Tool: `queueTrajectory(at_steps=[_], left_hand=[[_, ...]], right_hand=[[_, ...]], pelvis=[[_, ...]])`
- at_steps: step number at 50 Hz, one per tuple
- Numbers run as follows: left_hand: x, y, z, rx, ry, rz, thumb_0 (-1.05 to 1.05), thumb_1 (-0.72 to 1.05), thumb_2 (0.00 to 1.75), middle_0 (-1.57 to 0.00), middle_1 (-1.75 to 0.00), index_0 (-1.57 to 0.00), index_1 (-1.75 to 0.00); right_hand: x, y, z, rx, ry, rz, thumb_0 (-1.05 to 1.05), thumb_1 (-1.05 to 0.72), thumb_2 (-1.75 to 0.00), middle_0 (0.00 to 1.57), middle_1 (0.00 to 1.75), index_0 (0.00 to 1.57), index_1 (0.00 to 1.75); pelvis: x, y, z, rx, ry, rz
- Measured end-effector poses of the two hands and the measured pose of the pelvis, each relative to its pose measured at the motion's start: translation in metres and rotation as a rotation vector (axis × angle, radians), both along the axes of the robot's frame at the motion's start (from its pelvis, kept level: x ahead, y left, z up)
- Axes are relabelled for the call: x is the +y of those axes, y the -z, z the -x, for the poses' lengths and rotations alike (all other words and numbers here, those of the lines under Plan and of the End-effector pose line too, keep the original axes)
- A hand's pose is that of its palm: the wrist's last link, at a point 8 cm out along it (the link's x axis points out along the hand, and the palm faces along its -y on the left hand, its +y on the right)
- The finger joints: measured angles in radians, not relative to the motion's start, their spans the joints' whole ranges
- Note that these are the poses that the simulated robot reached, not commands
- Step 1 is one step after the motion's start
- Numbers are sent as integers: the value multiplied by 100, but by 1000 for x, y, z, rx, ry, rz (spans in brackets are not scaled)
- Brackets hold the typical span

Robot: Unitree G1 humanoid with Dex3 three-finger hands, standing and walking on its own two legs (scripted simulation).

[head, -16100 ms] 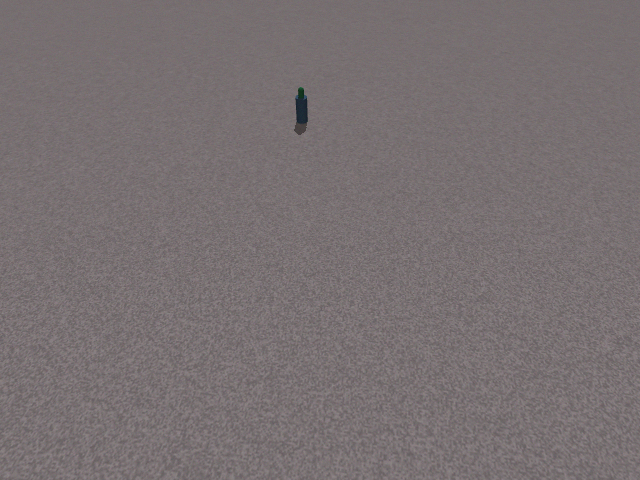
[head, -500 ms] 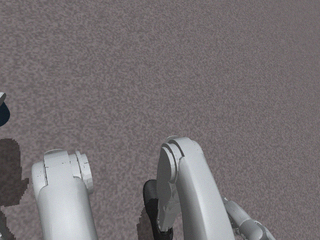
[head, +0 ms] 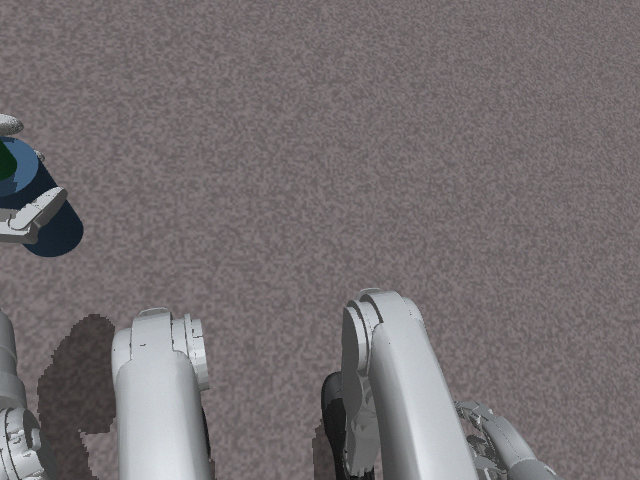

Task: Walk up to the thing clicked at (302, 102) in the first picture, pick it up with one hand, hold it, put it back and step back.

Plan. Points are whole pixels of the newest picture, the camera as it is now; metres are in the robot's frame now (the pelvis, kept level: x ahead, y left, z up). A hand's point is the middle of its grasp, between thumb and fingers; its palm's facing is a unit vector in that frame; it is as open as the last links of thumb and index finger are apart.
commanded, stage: settle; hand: left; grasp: from the side
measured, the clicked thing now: (18, 191) +0.45 +0.31 -0.06
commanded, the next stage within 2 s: lift in 0.82 s
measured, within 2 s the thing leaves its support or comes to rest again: neither
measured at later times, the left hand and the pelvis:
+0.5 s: hand (0, 163) +0.45 +0.30 +0.00, palm faces +0.28 -0.96 -0.05, open 9.6 cm; pelvis +0.00 +0.00 +0.02, yaw +2 degrees
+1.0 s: hand (4, 145) +0.46 +0.29 +0.02, palm faces +0.28 -0.96 -0.06, open 9.6 cm; pelvis +0.00 +0.00 +0.04, yaw +3 degrees
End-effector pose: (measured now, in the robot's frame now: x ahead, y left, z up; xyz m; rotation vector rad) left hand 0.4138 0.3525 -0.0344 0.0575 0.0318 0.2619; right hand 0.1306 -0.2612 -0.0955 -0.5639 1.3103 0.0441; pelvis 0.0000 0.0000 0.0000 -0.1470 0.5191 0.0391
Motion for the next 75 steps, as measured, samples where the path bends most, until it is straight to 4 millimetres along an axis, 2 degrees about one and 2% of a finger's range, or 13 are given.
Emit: queueTrajectory(at_steps=[8,22,38,51,57,66,75], left_hand=[[-6,-16,-4,-3,-8,10,2,-31,109,-75,-105,-73,-103],[-9,-37,0,8,-19,9,2,-32,109,-75,-106,-73,-103],[-14,-52,-3,10,-24,3,2,-32,110,-75,-106,-73,-104],[-20,-60,-9,14,-22,7,2,-32,110,-75,-106,-73,-104],[-21,-71,-6,6,-6,4,2,-32,110,-75,-107,-73,-104],[-22,-102,9,5,-4,6,2,-32,110,-75,-107,-73,-104],[-34,-137,27,40,28,6,2,-32,111,-75,-107,-73,-104]], right_hand=[[-4,-4,-1,-9,27,-5,0,-89,-90,20,30,21,30],[-1,-11,12,-13,72,-24,0,-90,-90,20,30,21,30],[-1,-21,21,-5,94,-31,0,-89,-90,20,30,21,30],[-2,-25,19,-7,105,-37,0,-90,-90,20,30,21,30],[-1,-30,18,-19,121,-43,0,-92,-90,20,30,21,30],[2,-47,9,-61,138,-68,0,-93,-90,20,30,21,30],[9,-84,-16,-160,141,-95,1,-92,-90,20,30,21,30]], pelvis=[[-2,-8,-1,17,-4,-15],[-2,-21,2,26,-13,-29],[-3,-33,3,39,-22,-40],[-3,-40,0,48,-24,-46],[-3,-46,0,52,-27,-50],[-4,-67,-2,56,-34,-59],[-3,-103,-4,56,-41,-61]])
